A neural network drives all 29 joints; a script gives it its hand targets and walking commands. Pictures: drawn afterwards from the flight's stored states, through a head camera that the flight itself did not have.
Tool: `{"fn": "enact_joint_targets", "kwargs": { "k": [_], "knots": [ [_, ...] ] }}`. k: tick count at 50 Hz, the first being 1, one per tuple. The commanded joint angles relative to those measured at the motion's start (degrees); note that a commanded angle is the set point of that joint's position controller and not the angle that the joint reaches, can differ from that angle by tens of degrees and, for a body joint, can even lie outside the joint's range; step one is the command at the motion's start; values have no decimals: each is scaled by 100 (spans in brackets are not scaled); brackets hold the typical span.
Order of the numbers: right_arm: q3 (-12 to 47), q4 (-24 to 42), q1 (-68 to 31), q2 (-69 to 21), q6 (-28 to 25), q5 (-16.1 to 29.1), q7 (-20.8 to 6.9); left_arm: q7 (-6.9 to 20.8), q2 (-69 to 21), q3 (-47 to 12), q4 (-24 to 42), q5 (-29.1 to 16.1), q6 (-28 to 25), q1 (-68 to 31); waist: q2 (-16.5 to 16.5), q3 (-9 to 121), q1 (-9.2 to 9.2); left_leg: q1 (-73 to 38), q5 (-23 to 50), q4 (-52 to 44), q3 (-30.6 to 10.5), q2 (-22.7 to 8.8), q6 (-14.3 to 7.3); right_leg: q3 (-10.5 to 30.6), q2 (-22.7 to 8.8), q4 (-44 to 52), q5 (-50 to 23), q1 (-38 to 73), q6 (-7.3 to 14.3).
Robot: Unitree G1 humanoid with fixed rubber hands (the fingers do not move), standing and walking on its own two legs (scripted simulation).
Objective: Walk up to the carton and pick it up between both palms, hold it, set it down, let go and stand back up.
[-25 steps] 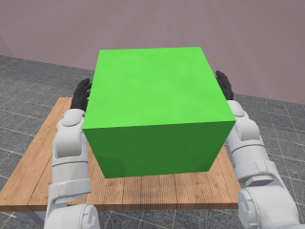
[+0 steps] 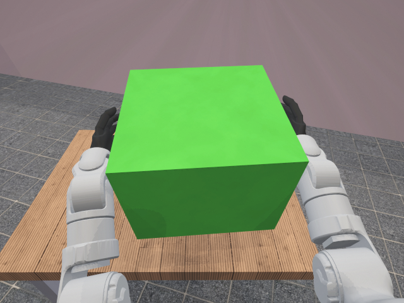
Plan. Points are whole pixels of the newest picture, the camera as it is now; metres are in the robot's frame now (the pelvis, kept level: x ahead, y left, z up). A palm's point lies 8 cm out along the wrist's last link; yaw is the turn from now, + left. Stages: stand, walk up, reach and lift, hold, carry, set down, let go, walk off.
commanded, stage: hold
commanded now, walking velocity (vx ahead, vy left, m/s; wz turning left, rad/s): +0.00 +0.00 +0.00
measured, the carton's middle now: (201, 149) +0.36 +0.00 +0.16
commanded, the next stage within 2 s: none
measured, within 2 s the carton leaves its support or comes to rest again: neither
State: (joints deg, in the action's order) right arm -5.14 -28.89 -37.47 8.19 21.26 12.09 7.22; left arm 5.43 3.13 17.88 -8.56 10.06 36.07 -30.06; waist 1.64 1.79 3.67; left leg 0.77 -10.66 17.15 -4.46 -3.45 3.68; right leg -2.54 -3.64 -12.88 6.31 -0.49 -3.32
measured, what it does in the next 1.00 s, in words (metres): stands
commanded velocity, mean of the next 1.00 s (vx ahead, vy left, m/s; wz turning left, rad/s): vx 0.00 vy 0.00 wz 0.00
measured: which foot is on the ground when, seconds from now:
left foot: down 0.00-1.00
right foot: down 0.00-1.00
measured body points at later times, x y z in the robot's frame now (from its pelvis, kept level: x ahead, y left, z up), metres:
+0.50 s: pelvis -0.01 +0.00 +0.00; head -0.05 +0.01 +0.45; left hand +0.37 +0.17 +0.18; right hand +0.37 -0.19 +0.19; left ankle +0.00 +0.16 -0.75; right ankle +0.01 -0.16 -0.75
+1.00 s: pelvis -0.01 +0.00 +0.00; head -0.05 +0.02 +0.45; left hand +0.37 +0.17 +0.18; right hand +0.37 -0.19 +0.19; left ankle +0.00 +0.16 -0.75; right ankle +0.01 -0.16 -0.75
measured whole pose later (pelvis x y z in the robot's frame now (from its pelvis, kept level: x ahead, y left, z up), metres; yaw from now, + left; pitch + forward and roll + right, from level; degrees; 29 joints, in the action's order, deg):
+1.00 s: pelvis -0.01 +0.00 +0.00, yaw -1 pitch -6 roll -1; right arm -4.9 -30.5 -37.8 9.5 20.3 13.0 6.6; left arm 4.8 2.6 17.1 -9.6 10.7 36.0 -31.0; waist 1.6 1.1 3.6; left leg 1.9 -10.6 17.9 -3.7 -3.4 3.7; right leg -1.6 -3.6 -13.3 5.8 -1.8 -3.2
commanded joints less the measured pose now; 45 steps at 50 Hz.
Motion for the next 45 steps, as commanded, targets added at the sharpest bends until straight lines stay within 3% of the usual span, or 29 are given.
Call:
{"fn": "enact_joint_targets", "kwargs": {
  "k": [1,3,4,6,7,10,11,12,14,15,16,17,18,21,23,25,26,27,28,31,35,36,38,40,41,42,43,44,45],
  "knots": [
    [2229,1363,-3633,-3062,-248,458,-750,690,-2898,-2779,853,-653,-278,-3700,-447,1588,68,271,1842,-104,593,788,143,-201,789,-101,-841,913,222],
    [2049,1273,-3455,-2966,-260,388,-747,699,-2930,-2820,824,-648,-268,-3639,-493,1475,132,243,1756,-129,613,790,166,-178,800,-56,-666,811,245],
    [2201,1476,-3750,-3125,-338,476,-802,653,-3022,-2832,894,-617,-268,-3696,-522,1791,1,168,1938,-97,607,759,189,-222,832,-135,-780,882,256],
    [2266,1627,-4077,-3119,-411,512,-830,601,-3046,-2887,935,-721,-278,-3841,-445,2017,-64,197,1898,-79,571,729,137,-216,837,-146,-737,867,271],
    [2272,1530,-3842,-3154,-392,484,-833,547,-3058,-2999,1024,-816,-333,-3858,-349,2138,27,188,1843,-108,536,716,118,-230,810,-140,-728,912,243],
    [2239,1528,-3917,-3101,-408,492,-839,502,-2970,-2967,832,-781,-396,-3816,-352,2182,-21,151,1793,-95,612,761,111,-226,816,-149,-746,871,227],
    [2059,1177,-3932,-2982,-384,375,-852,517,-2922,-2805,460,-653,-338,-3835,-415,1669,1,307,1452,-162,603,754,88,-243,821,-75,-324,643,258],
    [2063,1284,-3839,-3069,-403,313,-871,534,-3045,-2850,536,-683,-329,-3760,-239,1862,30,256,1468,-188,577,680,56,-253,824,-85,-388,715,238],
    [2150,1288,-3970,-3068,-389,314,-848,565,-2881,-2510,185,-539,-284,-3570,2,1626,-150,564,1001,-339,684,767,-48,-198,772,-34,-223,784,209],
    [2038,1161,-3932,-3052,-357,252,-832,607,-2896,-2458,-16,-525,-253,-3570,3,1552,-73,597,968,-355,689,764,-82,-160,758,-39,-297,846,190],
    [2147,1344,-3952,-3242,-372,307,-811,603,-2929,-2613,341,-622,-321,-3702,-25,1828,-37,647,1045,-335,650,786,-77,-141,761,-118,-495,1067,162],
    [2081,1023,-3913,-3079,-313,306,-824,619,-2829,-2395,134,-474,-257,-3629,-82,1458,-102,533,1140,-337,688,779,-79,-108,774,-54,-434,964,193],
    [2046,996,-3860,-3120,-347,323,-817,643,-2854,-2497,255,-558,-326,-3799,-157,1652,-1,435,1273,-254,715,771,-20,-158,786,-114,-496,931,213],
    [2224,1284,-3719,-3244,-361,401,-791,619,-2942,-2696,571,-695,-376,-3720,-178,2028,-12,319,1610,-180,677,797,5,-124,788,-98,-839,1119,158],
    [2466,1847,-3997,-3382,-470,535,-764,539,-3084,-3028,1149,-920,-497,-4020,-239,2677,5,18,2157,23,648,804,84,-175,820,-214,-1295,1135,141],
    [2226,1211,-3923,-3199,-335,437,-760,581,-2776,-2592,348,-622,-386,-3930,-276,1821,-5,338,1426,-157,681,809,1,-168,740,-90,-645,914,151],
    [2270,1356,-3866,-3355,-348,464,-769,587,-2912,-2686,565,-580,-363,-3708,-266,1798,-142,441,1381,-201,666,792,-38,-117,731,-99,-719,1029,159],
    [2300,1259,-3958,-3321,-327,382,-757,611,-2666,-2477,289,-507,-327,-3724,-126,1527,-233,564,1192,-243,693,832,-100,-88,698,-81,-599,939,128],
    [2258,1347,-3828,-3387,-336,343,-736,623,-2713,-2496,356,-533,-366,-3668,80,1643,-143,624,1037,-305,688,824,-147,-115,673,-83,-569,989,59],
    [2356,1412,-4115,-3427,-347,380,-716,670,-2736,-2410,276,-570,-370,-3791,81,1712,-192,656,1022,-295,686,860,-177,-87,683,-105,-618,1113,112],
    [2238,1593,-3959,-3305,-430,440,-716,629,-3091,-2903,587,-811,-450,-3849,-254,2179,69,217,1621,-137,626,801,4,-166,770,-122,-820,994,151],
    [2266,1495,-3661,-3349,-362,500,-710,618,-3003,-2940,863,-813,-459,-3754,-192,2266,86,92,1942,-64,616,772,40,-148,794,-157,-1110,1077,125],
    [2176,1234,-3645,-3193,-327,453,-730,603,-3040,-2888,786,-780,-389,-3843,-393,2007,159,157,1883,-117,586,746,124,-187,821,-148,-852,856,202],
    [2115,1194,-3521,-3187,-289,396,-779,628,-2941,-2814,615,-716,-366,-3741,-336,1791,126,312,1597,-192,618,738,96,-185,794,-108,-706,855,201],
    [2037,1073,-3556,-3032,-290,367,-780,630,-2996,-2855,614,-713,-332,-3748,-434,1640,240,235,1652,-158,593,704,157,-241,844,-110,-560,685,249],
    [2145,1234,-3511,-3097,-297,412,-797,626,-2951,-2798,675,-697,-327,-3670,-375,1709,135,205,1776,-130,610,731,135,-199,785,-127,-725,794,231],
    [2041,899,-3369,-2982,-232,384,-771,669,-2850,-2681,473,-602,-286,-3575,-310,1363,181,292,1607,-167,637,769,118,-141,774,-66,-623,773,247],
    [2016,981,-3422,-3017,-284,388,-798,675,-3006,-2709,557,-562,-288,-3674,-504,1434,219,286,1621,-182,634,741,178,-205,802,-90,-580,749,262],
    [2248,1542,-3753,-3088,-343,479,-808,662,-3088,-2818,758,-663,-289,-3615,-317,1829,27,233,1878,-121,603,764,154,-198,865,-102,-704,924,231]
  ]
}}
